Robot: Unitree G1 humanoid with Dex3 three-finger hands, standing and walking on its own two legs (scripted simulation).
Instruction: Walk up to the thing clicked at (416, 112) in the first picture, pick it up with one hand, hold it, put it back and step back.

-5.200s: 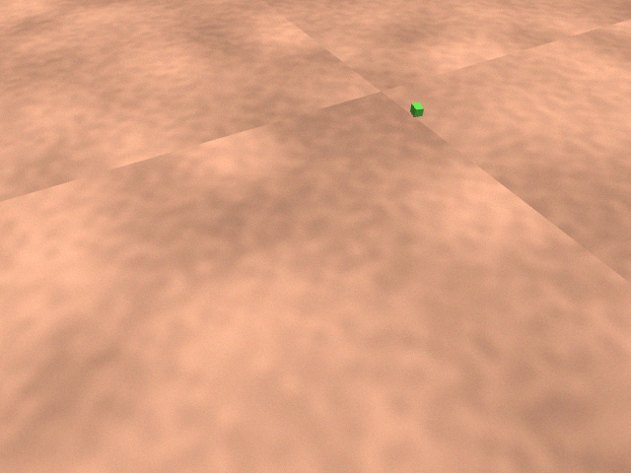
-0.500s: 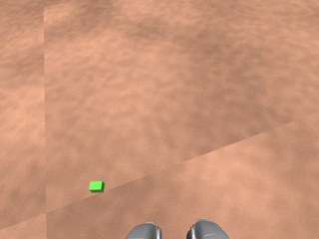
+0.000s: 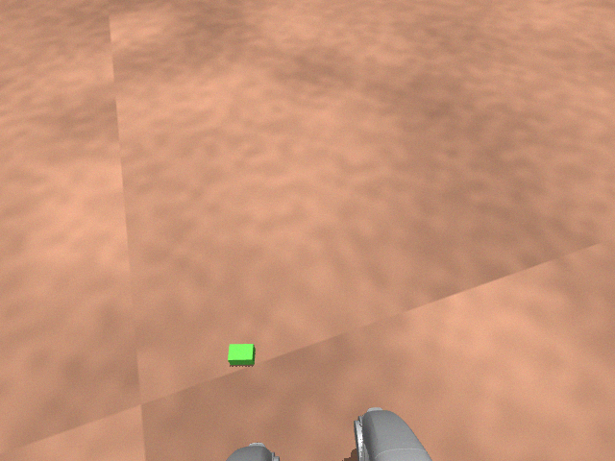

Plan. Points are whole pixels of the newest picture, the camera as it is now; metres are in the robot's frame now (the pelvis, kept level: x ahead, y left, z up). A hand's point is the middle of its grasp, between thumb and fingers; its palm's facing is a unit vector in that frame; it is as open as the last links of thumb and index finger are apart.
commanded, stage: walk up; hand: left
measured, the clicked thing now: (241, 354) +0.50 +0.21 -0.70
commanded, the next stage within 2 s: none
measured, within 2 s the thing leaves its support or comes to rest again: neither
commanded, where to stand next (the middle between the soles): +0.11 +0.03 m, yaw -5 degrees
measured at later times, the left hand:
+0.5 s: hand out of the picture +0.13 +0.32 -0.11, palm faces -0.13 -0.92 -0.36, open 7.4 cm
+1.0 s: hand out of the picture +0.15 +0.28 -0.10, palm faces -0.16 -0.92 -0.35, open 7.4 cm
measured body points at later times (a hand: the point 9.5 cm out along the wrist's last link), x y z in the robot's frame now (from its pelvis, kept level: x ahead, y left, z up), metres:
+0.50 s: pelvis +0.01 +0.07 +0.04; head +0.03 +0.07 +0.49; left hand +0.14 +0.37 -0.09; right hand +0.07 -0.24 -0.08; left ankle +0.03 +0.14 -0.69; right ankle +0.02 -0.04 -0.69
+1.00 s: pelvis +0.02 +0.04 +0.05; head +0.03 +0.03 +0.50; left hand +0.16 +0.32 -0.07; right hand +0.07 -0.26 -0.08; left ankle +0.03 +0.14 -0.69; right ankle +0.02 -0.04 -0.69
